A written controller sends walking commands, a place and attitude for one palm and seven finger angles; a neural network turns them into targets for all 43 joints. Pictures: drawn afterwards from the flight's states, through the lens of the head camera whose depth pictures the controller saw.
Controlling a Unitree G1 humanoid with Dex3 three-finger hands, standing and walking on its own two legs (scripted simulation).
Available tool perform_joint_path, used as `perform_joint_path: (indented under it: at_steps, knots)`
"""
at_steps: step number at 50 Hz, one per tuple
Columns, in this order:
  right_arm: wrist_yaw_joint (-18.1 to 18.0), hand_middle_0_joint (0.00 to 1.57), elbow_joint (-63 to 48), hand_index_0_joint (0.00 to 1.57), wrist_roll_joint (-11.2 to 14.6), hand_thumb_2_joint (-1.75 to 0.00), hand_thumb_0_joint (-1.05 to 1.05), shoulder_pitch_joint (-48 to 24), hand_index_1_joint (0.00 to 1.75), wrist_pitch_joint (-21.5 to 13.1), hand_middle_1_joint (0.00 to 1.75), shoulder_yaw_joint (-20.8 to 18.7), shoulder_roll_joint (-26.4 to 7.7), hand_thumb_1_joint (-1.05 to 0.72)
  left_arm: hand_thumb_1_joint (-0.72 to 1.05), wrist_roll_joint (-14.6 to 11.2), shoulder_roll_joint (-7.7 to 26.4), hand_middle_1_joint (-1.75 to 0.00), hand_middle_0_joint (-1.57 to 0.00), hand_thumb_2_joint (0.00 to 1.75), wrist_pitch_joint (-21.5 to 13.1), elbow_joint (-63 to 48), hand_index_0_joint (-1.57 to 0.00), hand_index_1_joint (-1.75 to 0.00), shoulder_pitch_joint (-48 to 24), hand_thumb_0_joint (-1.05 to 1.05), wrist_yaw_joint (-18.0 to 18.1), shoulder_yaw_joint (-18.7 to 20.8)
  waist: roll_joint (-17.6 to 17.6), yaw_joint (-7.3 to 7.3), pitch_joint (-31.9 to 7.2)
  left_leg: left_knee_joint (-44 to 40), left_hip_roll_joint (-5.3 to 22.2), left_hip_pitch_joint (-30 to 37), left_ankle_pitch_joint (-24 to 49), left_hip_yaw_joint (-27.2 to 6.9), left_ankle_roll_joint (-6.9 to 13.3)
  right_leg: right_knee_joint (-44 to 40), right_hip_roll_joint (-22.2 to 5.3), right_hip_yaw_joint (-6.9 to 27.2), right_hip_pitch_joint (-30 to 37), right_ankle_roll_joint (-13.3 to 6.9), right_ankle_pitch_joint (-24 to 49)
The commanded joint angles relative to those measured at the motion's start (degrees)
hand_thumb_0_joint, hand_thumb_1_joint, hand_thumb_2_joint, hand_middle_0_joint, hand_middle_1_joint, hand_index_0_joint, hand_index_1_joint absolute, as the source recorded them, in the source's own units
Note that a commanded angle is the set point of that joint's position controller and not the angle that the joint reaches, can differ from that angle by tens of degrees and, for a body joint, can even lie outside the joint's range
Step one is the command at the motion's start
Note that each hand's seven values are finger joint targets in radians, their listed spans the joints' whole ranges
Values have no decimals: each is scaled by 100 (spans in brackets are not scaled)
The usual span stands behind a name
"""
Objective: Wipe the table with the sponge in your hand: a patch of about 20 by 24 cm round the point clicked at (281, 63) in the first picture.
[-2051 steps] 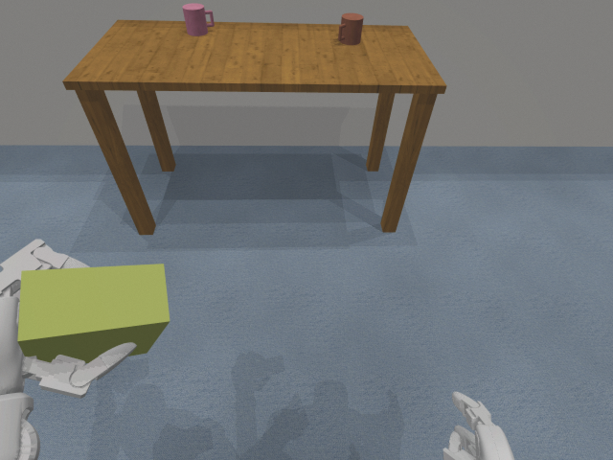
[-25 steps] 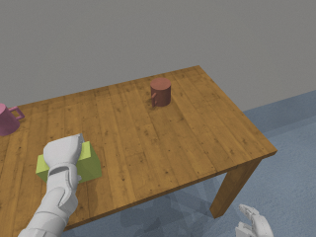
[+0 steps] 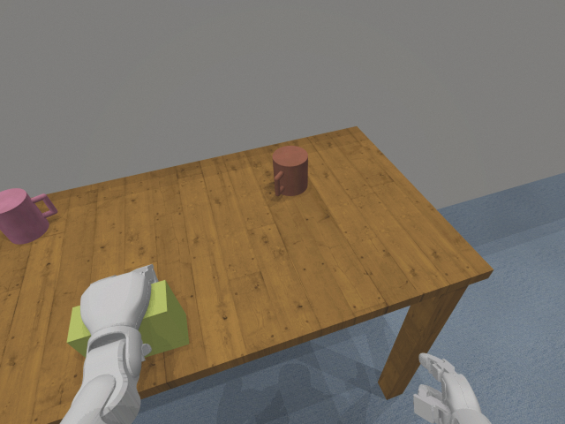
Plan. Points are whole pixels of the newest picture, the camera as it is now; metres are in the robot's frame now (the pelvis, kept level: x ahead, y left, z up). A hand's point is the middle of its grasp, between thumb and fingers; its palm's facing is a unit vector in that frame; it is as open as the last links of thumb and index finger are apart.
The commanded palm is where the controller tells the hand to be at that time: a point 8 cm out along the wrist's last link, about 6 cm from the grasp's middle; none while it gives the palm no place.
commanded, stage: lift the sponge slowly off the table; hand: left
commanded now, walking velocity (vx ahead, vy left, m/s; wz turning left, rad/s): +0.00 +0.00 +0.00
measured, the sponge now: (138, 331) +0.25 +0.27 -0.02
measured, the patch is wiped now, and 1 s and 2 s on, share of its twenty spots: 1.00 1.00 1.00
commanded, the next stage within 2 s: none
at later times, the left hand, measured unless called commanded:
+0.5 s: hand (131, 325) +0.24 +0.26 +0.02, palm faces -0.03 -0.12 -0.99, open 9.7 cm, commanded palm +0.21 +0.25 +0.09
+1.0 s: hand (129, 313) +0.24 +0.25 +0.05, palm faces -0.01 -0.13 -0.99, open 9.7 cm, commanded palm +0.22 +0.25 +0.12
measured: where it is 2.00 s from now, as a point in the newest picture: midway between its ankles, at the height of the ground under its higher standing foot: outside the picture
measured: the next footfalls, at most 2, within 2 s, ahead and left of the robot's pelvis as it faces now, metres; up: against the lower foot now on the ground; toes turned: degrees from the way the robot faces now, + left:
none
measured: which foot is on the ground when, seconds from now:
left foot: down 0.00-1.00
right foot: down 0.00-1.00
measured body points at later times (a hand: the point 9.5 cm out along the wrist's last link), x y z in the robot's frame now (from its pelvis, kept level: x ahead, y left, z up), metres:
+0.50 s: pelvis -0.01 -0.01 +0.00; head -0.02 -0.04 +0.45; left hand +0.23 +0.26 +0.08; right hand +0.21 -0.23 -0.09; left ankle +0.00 +0.11 -0.73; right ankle -0.03 -0.10 -0.73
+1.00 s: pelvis -0.01 -0.01 +0.01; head -0.03 -0.05 +0.46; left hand +0.24 +0.26 +0.10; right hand +0.23 -0.22 -0.07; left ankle +0.00 +0.11 -0.73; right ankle -0.03 -0.10 -0.73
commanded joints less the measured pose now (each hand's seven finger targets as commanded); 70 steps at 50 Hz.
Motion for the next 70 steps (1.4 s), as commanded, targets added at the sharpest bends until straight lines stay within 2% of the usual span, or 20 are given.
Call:
perform_joint_path:
  at_steps: [1,9,11,14,17,19,21,24,31,34,40,44,45,49,51,59,61,64,66,70]
  knots:
    - [-63,20,-951,20,-28,-90,0,-1088,30,-307,30,-235,-680,-90,10,-183,420,-160,-120,130,110,-356,-120,-160,-491,0,-182,156,-620,21,-381,-386,-197,396,1110,-206,167,-433,105,167,104,-225,1570]
    - [-107,20,-900,20,-71,-90,0,-1124,30,-387,30,-255,-696,-90,10,-143,721,-160,-120,130,-17,-666,-120,-160,-918,0,-225,364,-464,65,-616,-477,-202,628,1115,-286,184,-517,130,267,225,-262,1441]
    - [-106,20,-940,20,-64,-90,0,-1140,30,-427,30,-252,-639,-90,10,-169,474,-160,-120,130,-68,-791,-120,-160,-984,0,-238,105,-456,18,-648,-451,-214,707,1147,-258,211,-517,115,211,238,-240,1470]
    - [-115,20,-873,20,-103,-90,0,-1127,30,-447,30,-272,-693,-90,10,-175,963,-160,-120,130,-128,-857,-120,-160,-836,0,-213,616,-463,123,-731,-490,-228,717,1260,-268,201,-553,115,349,435,-263,1763]
    - [-113,20,-850,20,-100,-90,0,-1187,30,-464,30,-247,-658,-90,10,-134,772,-160,-120,130,-142,-1020,-120,-160,-1028,0,-233,378,-361,53,-651,-497,-233,798,1362,-236,206,-581,79,289,416,-240,1911]
    - [-114,20,-842,20,-120,-90,0,-1191,30,-475,30,-264,-692,-90,10,-135,1111,-160,-120,130,-150,-1136,-120,-160,-875,0,-210,716,-291,124,-632,-559,-224,811,1343,-276,195,-613,112,372,473,-273,1813]
    - [-107,20,-886,20,-107,-90,0,-1221,30,-505,30,-244,-619,-90,10,-122,707,-160,-120,130,-149,-1308,-120,-160,-1021,0,-240,292,-220,46,-625,-548,-217,903,1426,-251,210,-592,100,271,437,-260,1835]
    - [-151,20,-829,20,-130,-90,0,-1260,30,-522,30,-248,-675,-90,10,-116,1128,-160,-120,130,-150,-1348,-120,-160,-1170,0,-240,665,-262,105,-597,-637,-221,940,1287,-268,213,-720,110,401,484,-267,1640]
    - [-189,20,-792,20,-138,-90,0,-1346,30,-602,30,-224,-611,-90,10,-45,967,-160,-120,130,-186,-1588,-120,-160,-1494,0,-277,438,-166,53,-554,-690,-213,1132,1387,-253,219,-788,93,328,471,-256,1618]
    - [-213,20,-760,20,-165,-90,0,-1367,30,-619,30,-223,-642,-90,10,-4,1316,-160,-120,130,-195,-1700,-120,-160,-1567,0,-267,730,-27,153,-747,-769,-218,1243,1420,-293,212,-830,114,404,625,-290,1569]
    - [-205,20,-771,20,-149,-90,0,-1491,30,-621,30,-176,-608,-90,10,-29,1159,-160,-120,130,-88,-1730,-120,-160,-1593,0,-347,609,-135,184,-790,-807,-245,1307,1567,-237,209,-885,64,371,823,-269,1827]
    - [-198,20,-730,20,-146,-90,0,-1536,30,-561,30,-165,-678,-90,10,-69,1463,-160,-120,130,54,-1667,-120,-160,-1549,0,-449,862,-232,180,-644,-893,-225,1274,1528,-249,195,-963,71,484,865,-275,1779]
    - [-199,20,-807,20,-132,-90,0,-1605,30,-569,30,-128,-626,-90,10,-80,1200,-160,-120,130,85,-1748,-120,-160,-1589,0,-503,597,-185,182,-638,-897,-248,1274,1528,-230,214,-968,36,384,890,-246,1789]
    - [-227,20,-807,20,-142,-90,0,-1574,30,-600,30,-145,-664,-90,10,-125,1436,-160,-120,130,35,-1921,-120,-160,-1698,0,-633,754,-165,150,-674,-916,-230,1396,1522,-248,226,-1025,67,468,882,-261,1685]
    - [-234,20,-817,20,-138,-90,0,-1575,30,-628,30,-124,-615,-90,10,-117,1207,-160,-120,130,-2,-1933,-120,-160,-1756,0,-689,523,-143,113,-581,-914,-221,1411,1538,-221,233,-1036,46,385,822,-241,1712]
    - [-227,20,-795,20,-163,-90,0,-1636,30,-631,30,-130,-673,-90,10,-129,1588,-160,-120,130,-19,-2240,-120,-160,-1727,0,-714,883,-60,215,-752,-990,-222,1536,1744,-238,214,-1068,52,510,1071,-277,1975]
    - [-211,20,-813,20,-152,-90,0,-1656,30,-647,30,-126,-614,-90,10,-142,1350,-160,-120,130,24,-2234,-120,-160,-1496,0,-729,705,-135,208,-725,-953,-224,1540,1899,-210,216,-1031,28,433,1098,-258,2212]
    - [-178,20,-800,20,-153,-90,0,-1701,30,-598,30,-126,-689,-90,10,-198,1653,-160,-120,130,149,-2326,-120,-160,-1340,0,-772,986,-191,242,-643,-1015,-207,1501,1857,-258,194,-1061,39,530,1163,-272,2175]
    - [-192,20,-810,20,-125,-90,0,-1775,30,-596,30,-95,-644,-90,10,-166,1366,-160,-120,130,238,-2325,-120,-160,-1607,0,-828,647,-191,168,-503,-1040,-190,1516,1784,-229,207,-1114,24,452,1011,-245,1955]
    - [-223,20,-821,20,-135,-90,0,-1831,30,-631,30,-46,-650,-90,10,-133,1560,-160,-120,130,271,-2495,-120,-160,-1986,0,-910,718,-129,206,-712,-1064,-210,1625,1786,-254,226,-1135,17,413,1142,-255,1910]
